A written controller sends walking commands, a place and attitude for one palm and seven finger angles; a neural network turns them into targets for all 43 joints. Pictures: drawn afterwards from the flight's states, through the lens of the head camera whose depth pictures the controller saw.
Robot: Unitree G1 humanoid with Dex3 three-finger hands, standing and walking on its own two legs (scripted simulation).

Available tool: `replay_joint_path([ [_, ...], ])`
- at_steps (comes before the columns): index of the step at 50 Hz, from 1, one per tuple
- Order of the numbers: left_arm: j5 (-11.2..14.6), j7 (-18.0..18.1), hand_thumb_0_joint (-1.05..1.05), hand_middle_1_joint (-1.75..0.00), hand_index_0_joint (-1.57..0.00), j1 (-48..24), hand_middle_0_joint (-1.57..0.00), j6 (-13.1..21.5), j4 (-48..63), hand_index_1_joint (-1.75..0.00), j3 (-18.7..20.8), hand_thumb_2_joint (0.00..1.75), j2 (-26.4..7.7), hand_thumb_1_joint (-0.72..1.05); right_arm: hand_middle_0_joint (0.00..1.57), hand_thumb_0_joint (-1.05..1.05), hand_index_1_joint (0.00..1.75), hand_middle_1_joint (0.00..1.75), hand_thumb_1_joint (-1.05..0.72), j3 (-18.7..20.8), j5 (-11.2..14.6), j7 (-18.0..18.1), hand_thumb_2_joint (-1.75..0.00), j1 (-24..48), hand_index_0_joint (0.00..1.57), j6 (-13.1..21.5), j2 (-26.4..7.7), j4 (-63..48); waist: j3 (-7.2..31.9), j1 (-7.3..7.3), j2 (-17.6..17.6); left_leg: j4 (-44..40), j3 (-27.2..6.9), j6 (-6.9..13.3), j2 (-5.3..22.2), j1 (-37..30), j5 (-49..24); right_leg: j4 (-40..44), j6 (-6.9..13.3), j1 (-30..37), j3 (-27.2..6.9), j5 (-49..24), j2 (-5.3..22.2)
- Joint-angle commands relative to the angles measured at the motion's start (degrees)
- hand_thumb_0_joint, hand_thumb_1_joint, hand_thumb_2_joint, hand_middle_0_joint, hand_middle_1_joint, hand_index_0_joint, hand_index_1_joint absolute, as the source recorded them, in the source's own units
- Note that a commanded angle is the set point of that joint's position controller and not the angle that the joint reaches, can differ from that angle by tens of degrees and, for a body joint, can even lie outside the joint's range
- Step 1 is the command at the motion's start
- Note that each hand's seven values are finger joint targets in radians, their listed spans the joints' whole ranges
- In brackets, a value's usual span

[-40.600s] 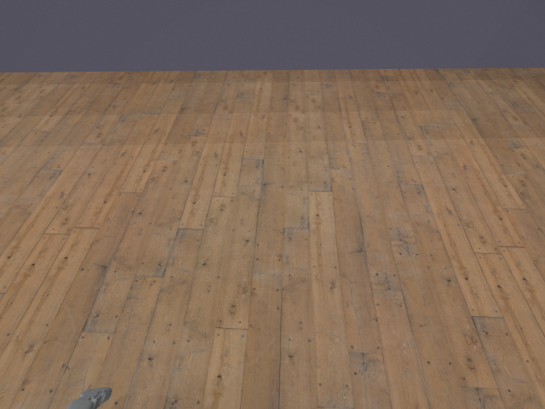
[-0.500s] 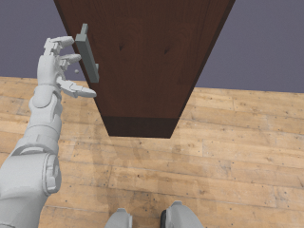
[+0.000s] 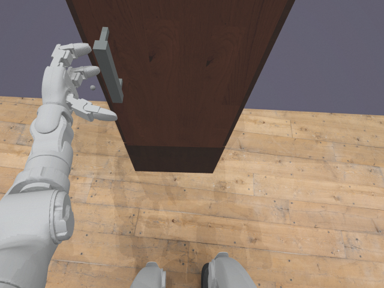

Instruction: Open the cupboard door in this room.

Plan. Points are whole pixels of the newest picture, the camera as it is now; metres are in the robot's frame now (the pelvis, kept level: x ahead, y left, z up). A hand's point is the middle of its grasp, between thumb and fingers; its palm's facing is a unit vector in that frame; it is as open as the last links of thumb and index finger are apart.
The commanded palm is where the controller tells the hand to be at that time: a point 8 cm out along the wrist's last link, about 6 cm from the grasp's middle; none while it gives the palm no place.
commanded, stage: move the hooked fingers beside the handle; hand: left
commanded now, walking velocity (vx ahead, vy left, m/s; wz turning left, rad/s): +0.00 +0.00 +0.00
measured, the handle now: (112, 68) +0.55 +0.16 +0.07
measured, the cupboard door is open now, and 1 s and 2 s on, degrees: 1 1 1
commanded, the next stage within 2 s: none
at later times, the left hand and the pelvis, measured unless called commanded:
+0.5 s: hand (92, 88) +0.50 +0.19 +0.07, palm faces +0.01 -1.00 -0.02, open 15.1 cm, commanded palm +0.48 +0.21 +0.07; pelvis +0.00 +0.00 +0.00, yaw -1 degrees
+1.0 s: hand (85, 83) +0.50 +0.20 +0.08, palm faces -0.04 -1.00 -0.02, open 14.3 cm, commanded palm +0.48 +0.25 +0.07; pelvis +0.00 -0.01 +0.00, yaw -2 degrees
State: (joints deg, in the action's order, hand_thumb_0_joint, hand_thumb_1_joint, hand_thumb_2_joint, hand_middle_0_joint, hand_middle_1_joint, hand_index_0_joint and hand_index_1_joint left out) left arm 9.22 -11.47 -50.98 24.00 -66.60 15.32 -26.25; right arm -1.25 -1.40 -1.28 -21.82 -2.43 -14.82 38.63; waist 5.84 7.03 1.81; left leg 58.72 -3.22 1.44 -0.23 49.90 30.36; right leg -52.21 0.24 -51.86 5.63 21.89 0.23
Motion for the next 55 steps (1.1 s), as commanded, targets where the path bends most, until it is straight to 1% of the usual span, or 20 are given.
replay_joint_path([
  [1, -2.0, -4.4, 0.0, -1.2, -0.3, -31.4, -0.3, 5.5, 15.8, -1.2, -4.4, 0.3, -1.6, -0.5, 0.2, 0.0, 0.3, 0.3, -0.9, 3.5, -0.2, 0.9, -0.9, -10.1, 0.2, 0.8, -10.1, -2.1, 28.4, 5.95, 10.3, -5.9, -2.8, -2.8, 1.5, -24.6, -37.9, 2.3, 1.7, 8.0, -1.6, -19.1, -2.8],
  [4, -1.6, -4.6, 0.0, -1.2, -0.3, -30.7, -0.3, 5.4, 15.9, -1.2, -3.6, 0.3, -2.3, -0.5, 0.2, 0.0, 0.3, 0.3, -0.9, 3.5, -0.2, 0.9, -0.9, -10.1, 0.2, 0.6, -10.2, -2.4, 28.5, 6.0, 8.2, -6.1, -2.9, -2.8, 1.6, -24.0, -37.9, 2.5, 1.6, 9.1, -1.6, -19.5, -2.9],
  [7, -1.7, -4.9, 0.0, -1.2, -0.3, -31.2, -0.3, 5.4, 16.2, -1.2, -3.9, 0.3, -2.4, -0.5, 0.2, 0.0, 0.3, 0.3, -0.9, 3.5, -0.1, 1.0, -0.9, -10.0, 0.2, 0.5, -10.2, -2.4, 28.4, 5.81, 10.2, -6.0, -3.1, -3.1, 1.7, -25.1, -39.1, 2.3, 1.7, 7.6, -1.5, -18.9, -2.9],
  [10, -1.6, -4.7, 0.0, -1.2, -0.3, -30.1, -0.3, 5.5, 16.7, -1.2, -2.5, 0.3, -3.9, -0.5, 0.2, 0.0, 0.3, 0.3, -0.9, 3.6, -0.1, 1.1, -0.9, -10.4, 0.2, 0.4, -10.4, -2.7, 28.9, 5.32, 9.9, -6.1, -3.4, -3.5, 1.9, -25.9, -41.3, 2.3, 1.8, 7.9, -1.4, -19.3, -3.1],
  [17, -1.5, -4.7, 0.0, -1.2, -0.3, -28.7, -0.3, 5.6, 17.6, -1.2, -2.8, 0.3, -3.4, -0.5, 0.2, 0.0, 0.3, 0.3, -0.9, 3.6, 0.1, 1.0, -0.9, -10.2, 0.2, 0.2, -10.1, -2.8, 29.3, 5.22, 9.5, -6.1, -3.0, -3.4, 2.0, -26.3, -41.9, 2.7, 1.5, 8.6, -1.4, -20.3, -3.1],
  [19, -1.7, -4.5, 0.0, -1.2, -0.3, -29.4, -0.3, 5.5, 16.9, -1.2, -1.0, 0.3, -5.8, -0.5, 0.2, 0.0, 0.3, 0.3, -0.9, 3.4, 0.1, 1.2, -0.9, -10.0, 0.2, 0.1, -10.3, -2.7, 27.8, 5.28, 7.8, -6.4, -2.5, -2.7, 1.7, -23.2, -38.2, 2.7, 1.4, 10.2, -1.9, -20.2, -3.0],
  [22, -1.7, -4.9, 0.0, -1.2, -0.3, -28.1, -0.3, 6.0, 18.3, -1.2, -0.2, 0.3, -6.7, -0.5, 0.2, 0.0, 0.3, 0.3, -0.9, 3.5, 0.1, 1.3, -0.9, -9.9, 0.2, 0.1, -10.1, -3.3, 30.0, 4.37, 10.1, -6.3, -2.1, -2.9, 1.6, -24.4, -40.6, 2.6, 1.5, 11.4, -2.1, -21.8, -2.9],
  [25, -1.6, -5.1, 0.0, -1.2, -0.3, -27.4, -0.3, 6.1, 18.8, -1.2, -0.1, 0.3, -7.0, -0.5, 0.2, 0.0, 0.3, 0.3, -0.9, 3.3, 0.1, 1.4, -0.9, -9.8, 0.2, 0.1, -10.1, -3.6, 29.7, 4.29, 9.8, -6.5, -2.3, -2.8, 1.6, -24.3, -40.8, 2.4, 1.6, 11.7, -1.9, -21.7, -3.0],
  [27, -1.7, -5.2, 0.0, -1.2, -0.3, -25.9, -0.3, 6.0, 18.0, -1.2, 2.1, 0.3, -9.6, -0.5, 0.2, 0.0, 0.3, 0.3, -0.9, 3.4, 0.3, 1.5, -0.9, -9.7, 0.2, -0.1, -10.3, -3.6, 29.4, 3.8, 8.6, -6.3, -1.8, -2.5, 1.7, -23.0, -40.0, 2.7, 1.4, 12.8, -2.5, -22.5, -3.0],
  [30, -1.8, -5.3, 0.0, -1.2, -0.3, -27.4, -0.3, 5.8, 17.0, -1.2, 3.4, 0.3, -11.6, -0.5, 0.2, 0.0, 0.3, 0.3, -0.9, 3.0, 0.3, 1.8, -0.9, -9.4, 0.2, -0.1, -10.3, -4.0, 26.8, 4.09, 8.2, -6.7, -1.2, -1.7, 1.2, -19.4, -35.2, 2.7, 1.5, 14.0, -2.8, -21.7, -2.9],
  [32, -2.0, -5.6, 0.0, -1.2, -0.3, -27.4, -0.3, 5.7, 16.8, -1.2, 4.2, 0.3, -13.0, -0.5, 0.2, 0.0, 0.3, 0.3, -0.9, 2.9, 0.5, 2.0, -0.9, -9.2, 0.2, -0.2, -10.3, -4.1, 27.6, 4.26, 7.3, -6.7, -0.8, -1.3, 1.1, -18.3, -33.7, 2.7, 1.3, 15.1, -3.3, -22.2, -2.7],
  [34, -1.9, -6.0, 0.0, -1.2, -0.3, -24.6, -0.3, 5.4, 16.1, -1.2, 6.2, 0.3, -15.2, -0.5, 0.2, 0.0, 0.3, 0.3, -0.9, 2.9, 0.6, 2.2, -0.9, -9.3, 0.2, -0.1, -10.4, -4.7, 29.1, 3.19, 6.6, -6.7, -0.2, -0.9, 0.9, -16.7, -33.0, 2.7, 1.3, 17.9, -3.8, -23.7, -2.6],
  [35, -1.6, -6.3, 0.0, -1.2, -0.3, -25.4, -0.3, 5.8, 17.3, -1.2, 6.3, 0.3, -15.6, -0.5, 0.2, 0.0, 0.3, 0.3, -0.9, 2.8, 0.6, 2.3, -0.9, -9.1, 0.2, -0.1, -10.4, -4.9, 29.3, 3.12, 9.0, -6.6, -0.3, -1.0, 0.9, -17.3, -33.9, 2.4, 1.5, 17.7, -3.8, -23.9, -2.6],
  [36, -1.4, -6.8, 0.0, -1.2, -0.3, -24.1, -0.3, 5.3, 15.4, -1.2, 6.2, 0.3, -15.0, -0.5, 0.2, 0.0, 0.3, 0.3, -0.9, 2.7, 0.6, 2.3, -0.9, -9.1, 0.2, -0.1, -10.3, -4.8, 28.6, 3.27, 7.4, -6.6, -0.1, -0.9, 0.9, -16.7, -32.9, 2.6, 1.3, 17.5, -3.8, -23.5, -2.7],
  [40, -1.0, -7.8, 0.0, -1.2, -0.3, -24.2, -0.3, 4.6, 15.2, -1.2, 9.2, 0.3, -19.4, -0.5, 0.2, 0.0, 0.3, 0.3, -0.9, 2.5, 0.9, 2.9, -0.9, -9.1, 0.2, -0.3, -10.9, -5.5, 27.8, 3.18, 5.5, -6.8, 0.3, -0.2, 0.7, -13.5, -30.2, 2.6, 1.3, 19.8, -4.3, -23.9, -2.6],
  [44, -1.0, -8.9, 0.0, -1.2, -0.3, -21.7, -0.3, 3.4, 13.5, -1.2, 10.4, 0.3, -20.6, -0.5, 0.2, 0.0, 0.3, 0.3, -0.9, 2.4, 1.0, 3.0, -0.9, -9.0, 0.2, -0.4, -10.8, -6.1, 27.8, 2.51, 6.5, -6.7, 1.1, -0.2, 0.7, -12.0, -28.9, 2.8, 1.1, 20.3, -4.8, -23.7, -2.5],
  [47, -0.9, -9.8, 0.0, -1.2, -0.3, -21.6, -0.3, 2.5, 11.6, -1.2, 10.4, 0.3, -21.2, -0.5, 0.2, 0.0, 0.3, 0.3, -0.9, 2.2, 1.2, 3.2, -0.9, -9.1, 0.2, -0.7, -11.0, -6.4, 25.7, 3.2, 4.9, -6.7, 1.2, 0.1, 0.7, -9.7, -27.2, 2.8, 1.0, 20.0, -4.8, -23.2, -2.5],
  [50, -1.1, -10.2, 0.0, -1.2, -0.3, -21.2, -0.3, 1.9, 11.9, -1.2, 13.2, 0.3, -25.1, -0.5, 0.2, 0.0, 0.3, 0.3, -0.9, 2.3, 1.2, 3.4, -0.9, -9.5, 0.2, -1.0, -11.5, -7.1, 27.1, 2.14, 6.5, -6.7, 1.1, 0.0, 0.6, -9.4, -27.8, 2.2, 1.3, 20.8, -4.9, -23.3, -2.4],
  [53, -1.0, -10.7, 0.0, -1.2, -0.3, -20.2, -0.3, 1.9, 13.4, -1.2, 12.7, 0.3, -24.3, -0.5, 0.2, 0.0, 0.3, 0.3, -0.9, 2.3, 1.1, 3.3, -0.9, -9.6, 0.2, -1.1, -11.2, -7.5, 28.7, 1.93, 8.1, -6.6, 1.2, -0.3, 1.0, -12.0, -30.1, 2.3, 1.1, 19.4, -4.6, -23.6, -2.5],
  [55, -0.5, -10.9, 0.0, -1.2, -0.3, -19.1, -0.3, 2.1, 13.2, -1.2, 12.8, 0.3, -23.7, -0.5, 0.2, 0.0, 0.3, 0.3, -0.9, 2.5, 1.1, 3.2, -0.9, -9.8, 0.2, -1.2, -11.4, -7.8, 28.0, 2.1, 6.8, -6.4, 0.9, -0.3, 1.2, -12.6, -31.1, 2.3, 1.2, 18.6, -4.3, -23.4, -2.8],
])
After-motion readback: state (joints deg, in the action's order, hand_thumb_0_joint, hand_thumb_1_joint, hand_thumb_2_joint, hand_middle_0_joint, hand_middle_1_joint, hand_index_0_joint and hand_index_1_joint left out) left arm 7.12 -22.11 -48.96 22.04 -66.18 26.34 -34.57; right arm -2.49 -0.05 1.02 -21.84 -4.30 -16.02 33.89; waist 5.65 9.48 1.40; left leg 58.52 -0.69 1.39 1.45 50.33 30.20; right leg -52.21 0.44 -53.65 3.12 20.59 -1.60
